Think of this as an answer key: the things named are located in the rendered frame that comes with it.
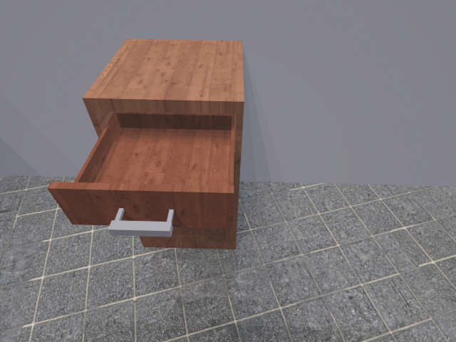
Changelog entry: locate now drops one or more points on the drawer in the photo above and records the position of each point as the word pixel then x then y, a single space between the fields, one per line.
pixel 148 163

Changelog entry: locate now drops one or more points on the handle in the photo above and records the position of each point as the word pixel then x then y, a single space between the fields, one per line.
pixel 141 228

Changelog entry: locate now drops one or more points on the cabinet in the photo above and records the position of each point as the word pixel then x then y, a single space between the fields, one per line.
pixel 176 76

